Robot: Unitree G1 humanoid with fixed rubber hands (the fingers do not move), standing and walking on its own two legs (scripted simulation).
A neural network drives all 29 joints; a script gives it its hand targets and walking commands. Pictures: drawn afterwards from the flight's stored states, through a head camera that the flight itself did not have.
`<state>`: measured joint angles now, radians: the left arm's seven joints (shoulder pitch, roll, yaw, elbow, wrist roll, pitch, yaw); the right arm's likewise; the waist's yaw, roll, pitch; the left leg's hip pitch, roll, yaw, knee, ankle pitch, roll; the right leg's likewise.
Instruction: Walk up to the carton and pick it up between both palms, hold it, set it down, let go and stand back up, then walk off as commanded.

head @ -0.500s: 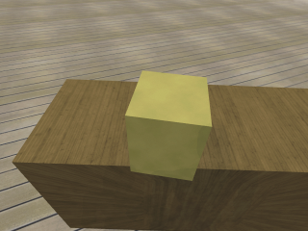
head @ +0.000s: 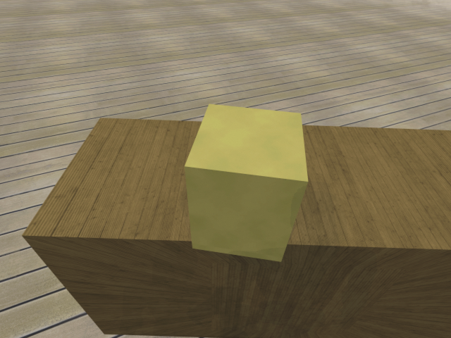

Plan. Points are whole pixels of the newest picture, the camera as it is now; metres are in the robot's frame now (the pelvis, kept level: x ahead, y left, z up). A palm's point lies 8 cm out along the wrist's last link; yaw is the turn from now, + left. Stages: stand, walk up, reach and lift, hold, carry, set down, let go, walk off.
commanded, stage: stand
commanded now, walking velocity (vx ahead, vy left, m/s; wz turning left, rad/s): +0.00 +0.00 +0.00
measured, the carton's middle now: (245, 182) +0.44 -0.01 +0.05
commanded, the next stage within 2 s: walk off in 0.84 s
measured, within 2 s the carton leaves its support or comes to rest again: neither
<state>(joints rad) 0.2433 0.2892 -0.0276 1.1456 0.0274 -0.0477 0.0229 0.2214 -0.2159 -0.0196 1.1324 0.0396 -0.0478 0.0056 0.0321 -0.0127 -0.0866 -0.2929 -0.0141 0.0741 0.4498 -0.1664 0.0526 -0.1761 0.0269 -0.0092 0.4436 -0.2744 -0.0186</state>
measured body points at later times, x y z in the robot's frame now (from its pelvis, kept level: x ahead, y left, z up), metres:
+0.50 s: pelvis -0.01 +0.00 +0.00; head -0.04 +0.01 +0.45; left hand +0.01 +0.27 -0.15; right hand +0.05 -0.25 -0.14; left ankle +0.05 +0.08 -0.74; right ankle -0.02 -0.11 -0.74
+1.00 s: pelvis -0.01 +0.00 +0.00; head -0.04 +0.01 +0.45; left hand +0.01 +0.27 -0.15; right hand +0.05 -0.25 -0.15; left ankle +0.05 +0.08 -0.74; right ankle -0.02 -0.11 -0.74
